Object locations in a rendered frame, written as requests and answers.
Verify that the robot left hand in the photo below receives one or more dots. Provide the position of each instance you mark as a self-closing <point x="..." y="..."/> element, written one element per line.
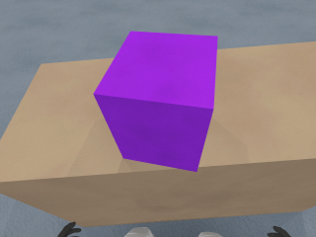
<point x="68" y="229"/>

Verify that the carton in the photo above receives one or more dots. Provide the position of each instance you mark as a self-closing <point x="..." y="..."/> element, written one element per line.
<point x="157" y="97"/>

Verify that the pedestal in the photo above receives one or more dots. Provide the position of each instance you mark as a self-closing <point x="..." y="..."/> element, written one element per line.
<point x="58" y="154"/>

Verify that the robot right hand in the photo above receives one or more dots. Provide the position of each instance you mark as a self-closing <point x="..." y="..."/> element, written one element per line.
<point x="280" y="232"/>

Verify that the robot left thigh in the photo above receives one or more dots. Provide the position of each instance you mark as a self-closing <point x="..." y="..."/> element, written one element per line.
<point x="139" y="232"/>

